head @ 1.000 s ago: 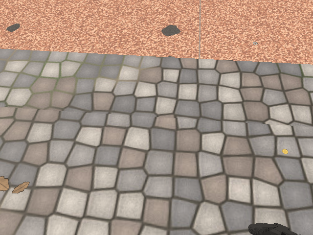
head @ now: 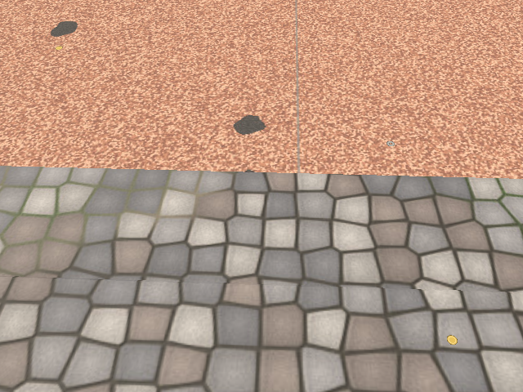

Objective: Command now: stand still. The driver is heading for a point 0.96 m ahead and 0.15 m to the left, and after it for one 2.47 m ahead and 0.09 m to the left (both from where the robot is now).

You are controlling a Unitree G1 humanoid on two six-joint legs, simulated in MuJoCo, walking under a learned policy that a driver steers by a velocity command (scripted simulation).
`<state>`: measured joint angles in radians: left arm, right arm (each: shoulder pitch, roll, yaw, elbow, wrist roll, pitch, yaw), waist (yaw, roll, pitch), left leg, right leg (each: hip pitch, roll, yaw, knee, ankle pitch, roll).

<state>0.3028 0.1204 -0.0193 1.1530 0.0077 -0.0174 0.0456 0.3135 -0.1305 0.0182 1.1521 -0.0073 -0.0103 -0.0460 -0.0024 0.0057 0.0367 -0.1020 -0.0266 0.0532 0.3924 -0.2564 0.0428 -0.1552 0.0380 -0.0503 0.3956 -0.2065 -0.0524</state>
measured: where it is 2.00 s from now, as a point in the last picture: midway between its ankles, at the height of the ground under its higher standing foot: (264, 277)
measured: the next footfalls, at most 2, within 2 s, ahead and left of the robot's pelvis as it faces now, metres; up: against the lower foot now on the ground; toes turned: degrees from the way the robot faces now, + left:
left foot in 0.42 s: +0.08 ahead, +0.12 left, +0.00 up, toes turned +4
right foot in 0.88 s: +0.43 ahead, -0.04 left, +0.00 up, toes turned -4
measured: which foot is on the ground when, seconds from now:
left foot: down 0.00-0.20, up 0.22-0.40, down 0.42-0.90, up 0.92-1.00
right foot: down 0.00-0.42, up 0.44-0.86, down 0.88-1.00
